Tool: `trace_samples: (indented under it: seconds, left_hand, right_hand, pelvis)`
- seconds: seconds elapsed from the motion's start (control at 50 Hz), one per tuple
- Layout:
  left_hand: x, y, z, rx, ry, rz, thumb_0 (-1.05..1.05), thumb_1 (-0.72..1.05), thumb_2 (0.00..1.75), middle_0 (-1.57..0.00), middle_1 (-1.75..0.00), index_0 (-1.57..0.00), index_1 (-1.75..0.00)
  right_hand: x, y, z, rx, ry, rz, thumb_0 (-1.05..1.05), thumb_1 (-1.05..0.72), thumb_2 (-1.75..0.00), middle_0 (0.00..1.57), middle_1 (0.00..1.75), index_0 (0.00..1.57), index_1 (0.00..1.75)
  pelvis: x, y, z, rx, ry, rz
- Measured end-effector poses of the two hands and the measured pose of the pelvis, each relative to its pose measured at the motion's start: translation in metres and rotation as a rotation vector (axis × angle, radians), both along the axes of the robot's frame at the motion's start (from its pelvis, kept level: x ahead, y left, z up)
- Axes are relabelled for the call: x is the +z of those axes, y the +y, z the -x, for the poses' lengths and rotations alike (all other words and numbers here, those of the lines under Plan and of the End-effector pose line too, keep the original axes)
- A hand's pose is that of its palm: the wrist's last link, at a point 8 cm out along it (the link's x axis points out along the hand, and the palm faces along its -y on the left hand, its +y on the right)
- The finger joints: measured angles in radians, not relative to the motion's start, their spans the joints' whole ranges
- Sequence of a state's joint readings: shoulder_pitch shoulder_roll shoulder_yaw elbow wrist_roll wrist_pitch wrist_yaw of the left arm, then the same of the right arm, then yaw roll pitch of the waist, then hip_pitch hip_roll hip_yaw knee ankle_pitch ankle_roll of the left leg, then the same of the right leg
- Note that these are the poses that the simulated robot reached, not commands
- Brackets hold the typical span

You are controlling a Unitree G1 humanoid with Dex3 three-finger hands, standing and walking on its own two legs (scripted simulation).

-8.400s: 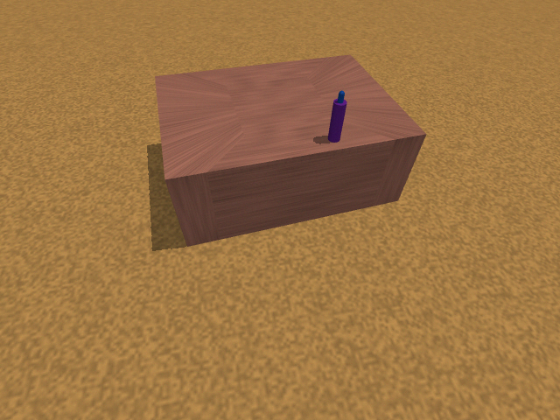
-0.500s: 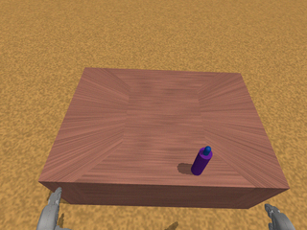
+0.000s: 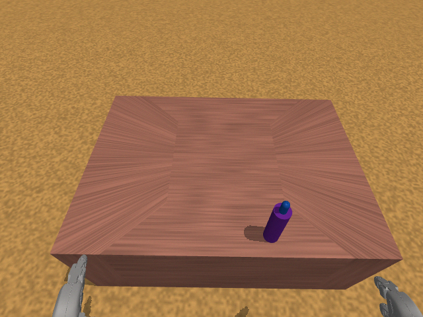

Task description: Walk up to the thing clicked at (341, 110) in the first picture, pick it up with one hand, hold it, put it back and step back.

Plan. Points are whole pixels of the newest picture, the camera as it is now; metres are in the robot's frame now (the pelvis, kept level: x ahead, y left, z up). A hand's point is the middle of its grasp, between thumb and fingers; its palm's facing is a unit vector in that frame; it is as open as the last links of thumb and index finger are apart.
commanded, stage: go down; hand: right
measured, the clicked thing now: (277, 221) +0.41 -0.18 -0.21
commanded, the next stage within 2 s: approach in 1.74 s
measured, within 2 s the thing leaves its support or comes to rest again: neither
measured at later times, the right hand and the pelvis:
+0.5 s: hand (388, 248) +0.26 -0.33 +0.00, palm faces +0.11 +0.98 -0.18, open 17.4 cm; pelvis -0.01 +0.00 +0.01, yaw +0 degrees
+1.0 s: hand (399, 218) +0.31 -0.35 +0.03, palm faces +0.11 +0.99 -0.13, open 17.4 cm; pelvis -0.02 -0.01 +0.01, yaw +1 degrees
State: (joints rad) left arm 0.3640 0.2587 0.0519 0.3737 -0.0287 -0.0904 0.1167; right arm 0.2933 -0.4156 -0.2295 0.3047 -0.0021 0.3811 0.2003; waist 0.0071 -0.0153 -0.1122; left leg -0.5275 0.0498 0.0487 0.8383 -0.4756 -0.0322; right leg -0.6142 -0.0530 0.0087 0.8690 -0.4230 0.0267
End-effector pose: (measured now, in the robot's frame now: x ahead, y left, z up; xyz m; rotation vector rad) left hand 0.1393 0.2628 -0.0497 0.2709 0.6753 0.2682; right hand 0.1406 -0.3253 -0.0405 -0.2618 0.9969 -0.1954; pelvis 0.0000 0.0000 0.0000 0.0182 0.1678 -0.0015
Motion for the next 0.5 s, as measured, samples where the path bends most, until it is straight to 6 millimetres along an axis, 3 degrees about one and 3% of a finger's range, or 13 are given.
trace_samples:
  seconds: [0.1, 0.2, 0.38, 0.5]
  left_hand:
    - [0.006, -0.007, -0.002, -0.019, -0.032, 0.000, -0.01, -0.52, 0.06, -0.07, -0.06, -0.07, -0.06]
    - [0.009, -0.013, -0.004, -0.036, -0.062, 0.000, -0.01, -0.53, 0.06, -0.07, -0.06, -0.07, -0.06]
    - [0.013, -0.003, 0.008, -0.020, -0.076, -0.024, -0.01, -0.52, 0.06, -0.07, -0.06, -0.07, -0.06]
    - [0.015, 0.002, 0.018, -0.017, -0.051, -0.036, -0.01, -0.52, 0.06, -0.07, -0.05, -0.07, -0.06]
  right_hand:
    - [0.006, -0.006, -0.008, -0.009, -0.048, 0.001, -0.01, 0.57, -0.07, 0.02, 0.07, 0.03, 0.06]
    - [0.023, -0.019, -0.031, -0.021, -0.151, -0.001, -0.01, 0.56, -0.07, 0.02, 0.07, 0.04, 0.06]
    - [0.052, -0.040, -0.081, 0.001, -0.276, -0.058, -0.01, 0.54, -0.07, 0.03, 0.06, 0.04, 0.06]
    - [0.059, -0.049, -0.099, 0.010, -0.315, -0.099, -0.01, 0.53, -0.07, 0.03, 0.06, 0.04, 0.06]
  pelvis:
    - [-0.001, 0.000, 0.001, -0.005, -0.004, -0.001]
    - [0.000, 0.001, 0.003, -0.011, -0.014, -0.003]
    - [0.003, 0.000, 0.007, -0.003, -0.027, -0.004]
    - [0.006, -0.001, 0.010, 0.008, -0.029, -0.004]
